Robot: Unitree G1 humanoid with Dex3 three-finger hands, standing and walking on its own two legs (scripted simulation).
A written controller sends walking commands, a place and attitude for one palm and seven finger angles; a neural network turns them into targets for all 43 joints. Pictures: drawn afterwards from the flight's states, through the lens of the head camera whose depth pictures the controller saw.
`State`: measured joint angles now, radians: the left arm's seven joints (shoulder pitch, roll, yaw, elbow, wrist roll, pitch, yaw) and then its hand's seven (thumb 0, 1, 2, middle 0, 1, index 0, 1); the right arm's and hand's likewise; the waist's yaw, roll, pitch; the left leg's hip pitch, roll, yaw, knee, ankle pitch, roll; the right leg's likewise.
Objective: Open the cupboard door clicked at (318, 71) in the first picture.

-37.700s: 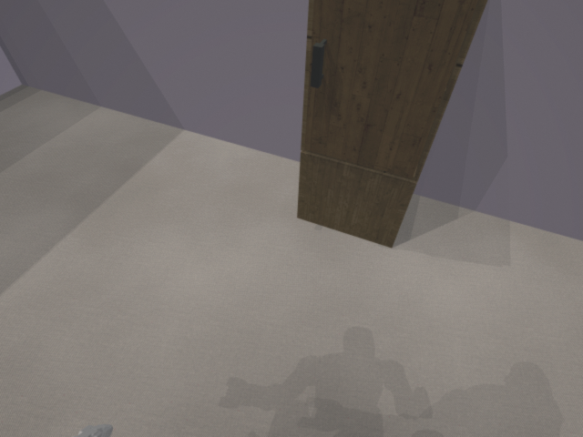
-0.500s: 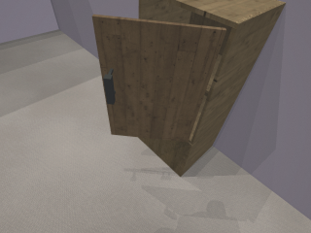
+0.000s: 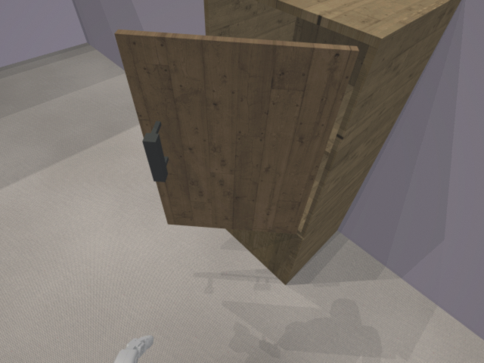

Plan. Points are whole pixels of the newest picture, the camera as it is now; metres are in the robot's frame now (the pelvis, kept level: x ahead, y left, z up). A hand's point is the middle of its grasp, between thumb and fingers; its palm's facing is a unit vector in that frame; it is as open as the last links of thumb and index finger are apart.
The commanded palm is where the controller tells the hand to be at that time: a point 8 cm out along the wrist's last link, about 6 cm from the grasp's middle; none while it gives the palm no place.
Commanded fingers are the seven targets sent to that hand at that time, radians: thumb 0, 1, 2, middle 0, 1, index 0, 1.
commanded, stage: come to a stop and stand still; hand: left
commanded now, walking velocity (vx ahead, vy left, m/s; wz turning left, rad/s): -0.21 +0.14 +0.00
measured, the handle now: (158, 151) +0.54 +0.20 +0.02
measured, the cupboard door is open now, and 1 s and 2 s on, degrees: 42 42 42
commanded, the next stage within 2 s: look again from close up in 1.04 s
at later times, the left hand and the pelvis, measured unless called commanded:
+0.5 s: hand out of the picture -0.04 +0.24 -0.16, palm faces +0.05 -0.98 -0.20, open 7.4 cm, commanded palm none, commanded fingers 0.00 0.90 0.90 -0.20 -0.30 -0.20 -0.30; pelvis -0.03 +0.05 +0.02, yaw -1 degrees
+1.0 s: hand out of the picture -0.07 +0.17 -0.16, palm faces +0.03 -0.99 -0.12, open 7.4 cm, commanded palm none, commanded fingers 0.00 0.90 0.90 -0.20 -0.30 -0.20 -0.30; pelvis -0.05 +0.03 +0.02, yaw -1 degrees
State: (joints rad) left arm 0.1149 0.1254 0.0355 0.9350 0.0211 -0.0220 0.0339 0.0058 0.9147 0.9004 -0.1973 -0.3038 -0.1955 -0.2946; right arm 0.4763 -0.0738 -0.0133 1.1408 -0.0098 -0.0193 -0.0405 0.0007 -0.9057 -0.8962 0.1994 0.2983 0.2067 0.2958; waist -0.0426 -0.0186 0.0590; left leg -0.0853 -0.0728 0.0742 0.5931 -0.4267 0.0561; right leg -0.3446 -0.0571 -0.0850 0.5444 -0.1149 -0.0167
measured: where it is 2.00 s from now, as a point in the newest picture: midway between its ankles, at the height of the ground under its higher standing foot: outside the picture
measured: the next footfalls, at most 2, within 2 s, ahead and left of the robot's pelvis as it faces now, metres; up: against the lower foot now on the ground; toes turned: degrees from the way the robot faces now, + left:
left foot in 0.22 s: +0.02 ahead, +0.14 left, +0.00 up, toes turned +3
right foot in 0.56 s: -0.03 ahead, -0.08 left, +0.00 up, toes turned -2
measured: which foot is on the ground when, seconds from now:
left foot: up 0.00-0.20, down 0.22-1.00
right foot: down 0.00-0.24, up 0.26-0.54, down 0.56-1.00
